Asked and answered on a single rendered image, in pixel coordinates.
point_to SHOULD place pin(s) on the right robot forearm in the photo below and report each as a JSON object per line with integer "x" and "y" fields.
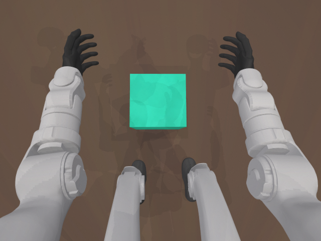
{"x": 261, "y": 121}

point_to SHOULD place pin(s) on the right robot upper arm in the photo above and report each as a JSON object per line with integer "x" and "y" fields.
{"x": 287, "y": 185}

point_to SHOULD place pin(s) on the right robot hand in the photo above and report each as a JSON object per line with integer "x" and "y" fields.
{"x": 243, "y": 59}

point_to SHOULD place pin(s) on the left robot upper arm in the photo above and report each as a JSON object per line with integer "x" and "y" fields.
{"x": 47, "y": 185}

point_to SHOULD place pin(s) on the left robot forearm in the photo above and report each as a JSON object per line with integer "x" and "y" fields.
{"x": 61, "y": 117}

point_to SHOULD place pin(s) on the carton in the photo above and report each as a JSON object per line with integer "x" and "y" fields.
{"x": 158, "y": 101}

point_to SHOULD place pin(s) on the left robot foot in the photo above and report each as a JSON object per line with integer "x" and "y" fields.
{"x": 140, "y": 165}

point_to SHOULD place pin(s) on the robot left shin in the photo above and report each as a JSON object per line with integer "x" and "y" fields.
{"x": 129, "y": 169}

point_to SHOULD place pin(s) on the left robot hand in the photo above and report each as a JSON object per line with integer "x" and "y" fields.
{"x": 72, "y": 51}

